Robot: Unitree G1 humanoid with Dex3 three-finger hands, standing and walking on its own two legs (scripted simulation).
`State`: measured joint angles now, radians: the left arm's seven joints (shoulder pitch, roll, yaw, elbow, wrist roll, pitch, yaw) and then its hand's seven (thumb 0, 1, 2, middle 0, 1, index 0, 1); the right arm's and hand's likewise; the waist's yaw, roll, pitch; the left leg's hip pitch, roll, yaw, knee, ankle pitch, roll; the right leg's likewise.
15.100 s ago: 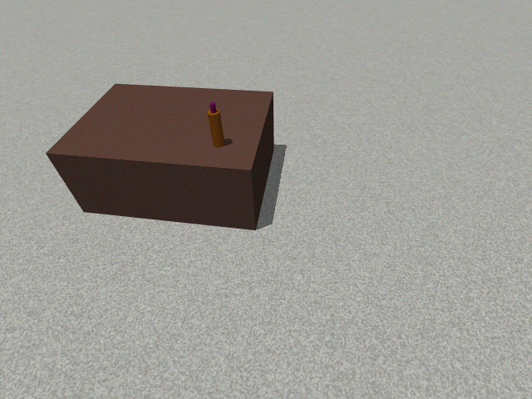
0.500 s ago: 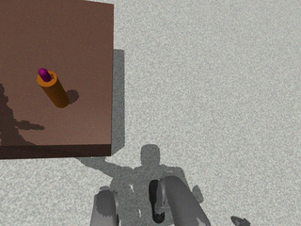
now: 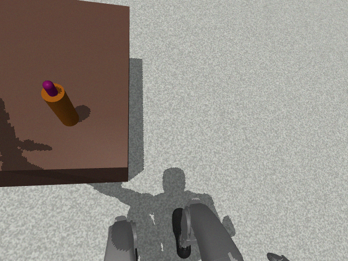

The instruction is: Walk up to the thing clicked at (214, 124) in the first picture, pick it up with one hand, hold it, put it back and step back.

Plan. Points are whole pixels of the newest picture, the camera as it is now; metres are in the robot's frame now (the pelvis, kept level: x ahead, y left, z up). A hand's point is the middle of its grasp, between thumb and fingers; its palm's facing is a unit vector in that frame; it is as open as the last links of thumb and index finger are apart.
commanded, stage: go down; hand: left
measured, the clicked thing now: (60, 103) +0.54 +0.24 -0.16
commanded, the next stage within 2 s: approach in 0.08 s
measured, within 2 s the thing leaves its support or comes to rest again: neither
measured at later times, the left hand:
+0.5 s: hand out of the picture +0.47 +0.39 +0.00, palm faces +0.26 -0.96 +0.03, open 17.7 cm
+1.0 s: hand (55, 113) +0.53 +0.26 -0.20, palm faces +0.21 -0.98 +0.04, open 17.7 cm
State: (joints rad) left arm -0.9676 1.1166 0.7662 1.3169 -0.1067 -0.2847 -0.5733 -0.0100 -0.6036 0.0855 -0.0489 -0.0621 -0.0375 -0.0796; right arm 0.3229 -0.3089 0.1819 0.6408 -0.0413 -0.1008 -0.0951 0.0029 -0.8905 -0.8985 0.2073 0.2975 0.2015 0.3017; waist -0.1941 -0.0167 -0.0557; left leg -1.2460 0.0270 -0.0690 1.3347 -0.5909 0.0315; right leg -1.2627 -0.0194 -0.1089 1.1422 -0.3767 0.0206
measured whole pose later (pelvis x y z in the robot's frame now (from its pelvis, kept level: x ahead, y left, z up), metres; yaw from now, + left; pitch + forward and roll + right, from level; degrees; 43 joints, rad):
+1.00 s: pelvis -0.05 -0.02 -0.20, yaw -1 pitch +37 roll -6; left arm -1.17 0.88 0.67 1.40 -0.02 -0.52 -0.32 -0.01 -0.60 0.08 -0.02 -0.09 -0.03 -0.09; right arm 0.24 -0.31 0.20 0.58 -0.12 -0.02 0.05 0.00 -0.89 -0.90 0.20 0.30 0.20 0.30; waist -0.30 0.01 -0.04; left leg -1.97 0.00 -0.07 2.06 -0.73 0.02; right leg -2.03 -0.07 -0.09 1.88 -0.49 -0.01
